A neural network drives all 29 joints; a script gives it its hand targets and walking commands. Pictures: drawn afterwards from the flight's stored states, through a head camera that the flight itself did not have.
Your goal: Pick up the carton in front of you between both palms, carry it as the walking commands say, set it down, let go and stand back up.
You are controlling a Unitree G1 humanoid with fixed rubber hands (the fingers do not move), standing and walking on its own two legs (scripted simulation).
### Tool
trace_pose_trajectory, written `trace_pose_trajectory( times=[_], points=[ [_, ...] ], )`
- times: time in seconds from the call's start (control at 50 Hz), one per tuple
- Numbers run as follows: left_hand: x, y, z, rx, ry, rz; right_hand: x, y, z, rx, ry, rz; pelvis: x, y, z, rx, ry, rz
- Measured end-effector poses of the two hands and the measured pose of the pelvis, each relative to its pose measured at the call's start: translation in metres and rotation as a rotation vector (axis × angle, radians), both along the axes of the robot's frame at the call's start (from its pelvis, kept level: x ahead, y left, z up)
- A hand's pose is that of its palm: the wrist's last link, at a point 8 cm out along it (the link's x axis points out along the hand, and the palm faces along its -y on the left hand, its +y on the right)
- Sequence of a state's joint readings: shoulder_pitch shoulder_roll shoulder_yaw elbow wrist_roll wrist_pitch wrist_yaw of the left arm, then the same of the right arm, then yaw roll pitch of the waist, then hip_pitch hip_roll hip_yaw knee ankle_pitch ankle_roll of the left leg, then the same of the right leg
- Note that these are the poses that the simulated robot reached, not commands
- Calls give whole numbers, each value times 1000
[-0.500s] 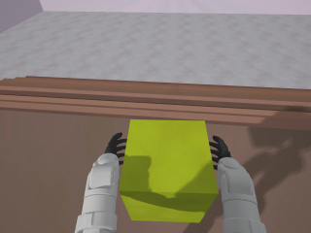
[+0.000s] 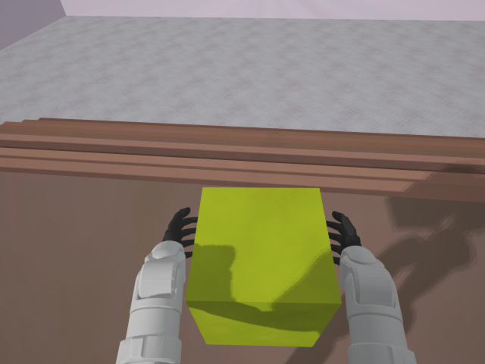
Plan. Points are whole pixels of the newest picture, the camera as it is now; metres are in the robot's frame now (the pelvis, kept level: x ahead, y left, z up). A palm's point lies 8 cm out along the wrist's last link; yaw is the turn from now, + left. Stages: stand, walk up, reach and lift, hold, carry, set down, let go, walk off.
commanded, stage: hold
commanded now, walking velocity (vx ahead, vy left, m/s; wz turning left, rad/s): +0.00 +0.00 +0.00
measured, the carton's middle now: (259, 270) +0.29 +0.00 -0.03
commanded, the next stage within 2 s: carry in 0.04 s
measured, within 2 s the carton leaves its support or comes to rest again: neither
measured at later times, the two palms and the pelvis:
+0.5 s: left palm (180, 192) +0.40 +0.16 +0.07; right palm (336, 197) +0.39 -0.14 +0.07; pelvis +0.13 +0.01 -0.02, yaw +1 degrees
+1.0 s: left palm (210, 116) +0.70 +0.14 +0.05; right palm (319, 118) +0.71 -0.16 +0.04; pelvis +0.44 -0.02 -0.03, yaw +2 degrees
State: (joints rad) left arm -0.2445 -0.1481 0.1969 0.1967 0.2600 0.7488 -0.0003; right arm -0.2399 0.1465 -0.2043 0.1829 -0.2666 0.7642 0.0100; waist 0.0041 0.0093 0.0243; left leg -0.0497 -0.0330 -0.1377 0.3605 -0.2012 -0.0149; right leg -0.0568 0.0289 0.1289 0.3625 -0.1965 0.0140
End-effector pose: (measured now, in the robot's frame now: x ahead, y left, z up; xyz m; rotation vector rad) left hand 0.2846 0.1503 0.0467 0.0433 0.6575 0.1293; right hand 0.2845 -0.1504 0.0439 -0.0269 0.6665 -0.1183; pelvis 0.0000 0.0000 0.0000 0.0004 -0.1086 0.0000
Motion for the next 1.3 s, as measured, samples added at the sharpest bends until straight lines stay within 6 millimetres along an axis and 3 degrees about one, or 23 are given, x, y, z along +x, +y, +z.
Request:
trace_pose_trajectory(
  times=[0.12,0.22,0.32,0.42,0.52,0.64,0.78,0.86,0.94,1.02,1.16,1.3],
  points=[
    [5,-1,1,0,1,2,3,-1,-1,11,1,-10,5,1,-3,1,68,5],
    [22,6,10,-13,-39,11,21,6,9,18,-40,-19,23,9,-11,3,124,9],
    [51,13,19,-35,-46,25,49,14,20,33,-46,-34,55,15,-18,12,167,-29],
    [87,3,24,-65,-15,26,77,4,19,55,-14,-71,95,11,-20,-27,194,-14],
    [118,8,24,-62,17,47,118,9,25,61,16,-57,139,10,-16,3,219,25],
    [178,26,19,-79,37,65,180,26,22,55,37,-48,201,25,-20,25,219,-46],
    [276,4,33,-76,64,-15,251,6,32,70,60,-142,280,25,-5,-19,240,-45],
    [332,-8,31,-77,31,-18,309,-6,32,71,27,-143,334,12,-12,-24,234,-25],
    [385,-15,18,-48,9,27,378,-14,12,91,10,-86,399,-7,-32,-27,194,8],
    [423,-13,6,-42,89,90,433,-13,-1,86,93,-25,447,-22,-23,-23,190,41],
    [491,-13,18,-56,109,160,522,-11,15,59,115,52,532,-37,1,28,206,49],
    [600,-19,36,-46,27,112,615,-18,28,78,32,4,632,-31,-4,43,186,27]
  ],
)
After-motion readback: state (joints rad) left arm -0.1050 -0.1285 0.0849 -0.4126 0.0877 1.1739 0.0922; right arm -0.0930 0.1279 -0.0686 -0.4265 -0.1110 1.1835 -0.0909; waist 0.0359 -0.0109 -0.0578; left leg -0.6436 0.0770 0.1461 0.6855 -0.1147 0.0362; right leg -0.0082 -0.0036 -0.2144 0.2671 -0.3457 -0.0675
